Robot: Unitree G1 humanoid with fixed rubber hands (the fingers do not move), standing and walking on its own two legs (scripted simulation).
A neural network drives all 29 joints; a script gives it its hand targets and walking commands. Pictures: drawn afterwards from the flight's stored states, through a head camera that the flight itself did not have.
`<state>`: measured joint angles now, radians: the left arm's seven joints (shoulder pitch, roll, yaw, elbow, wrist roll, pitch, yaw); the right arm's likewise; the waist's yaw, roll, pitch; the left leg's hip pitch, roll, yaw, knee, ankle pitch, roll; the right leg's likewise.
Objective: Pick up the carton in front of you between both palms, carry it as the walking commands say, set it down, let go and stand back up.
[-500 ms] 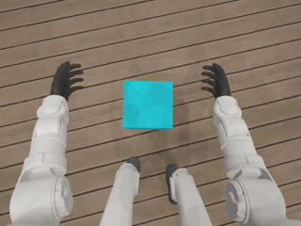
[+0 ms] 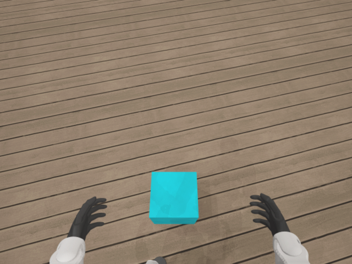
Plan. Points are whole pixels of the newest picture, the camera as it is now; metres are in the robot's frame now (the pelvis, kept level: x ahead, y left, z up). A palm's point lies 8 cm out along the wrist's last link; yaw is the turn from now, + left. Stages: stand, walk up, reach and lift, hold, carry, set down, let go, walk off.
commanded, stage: let go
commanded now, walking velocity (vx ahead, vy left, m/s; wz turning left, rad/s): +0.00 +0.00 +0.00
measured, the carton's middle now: (174, 199) +0.39 +0.03 -0.64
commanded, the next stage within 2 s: stand in 0.58 s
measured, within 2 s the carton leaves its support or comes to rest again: neither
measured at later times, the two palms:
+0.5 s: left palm (85, 251) +0.17 +0.20 -0.06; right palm (310, 252) +0.17 -0.26 -0.05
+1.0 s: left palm (49, 260) +0.15 +0.29 -0.08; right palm (322, 261) +0.15 -0.28 -0.06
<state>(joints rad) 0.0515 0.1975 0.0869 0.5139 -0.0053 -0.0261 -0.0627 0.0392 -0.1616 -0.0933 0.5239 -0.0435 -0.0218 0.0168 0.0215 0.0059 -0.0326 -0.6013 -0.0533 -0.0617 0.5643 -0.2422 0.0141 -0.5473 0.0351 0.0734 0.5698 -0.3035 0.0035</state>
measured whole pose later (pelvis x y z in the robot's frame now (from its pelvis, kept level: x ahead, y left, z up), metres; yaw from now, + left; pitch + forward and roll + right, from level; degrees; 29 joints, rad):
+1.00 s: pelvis +0.02 +0.01 +0.01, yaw -1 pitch +0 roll +0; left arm 0.21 0.33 0.05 0.68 0.03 0.02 0.02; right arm 0.16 -0.32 -0.05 0.75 -0.04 0.00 -0.03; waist 0.00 -0.03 0.01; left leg -0.21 -0.05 -0.05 0.50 -0.29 0.03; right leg -0.14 0.03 0.09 0.47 -0.33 0.01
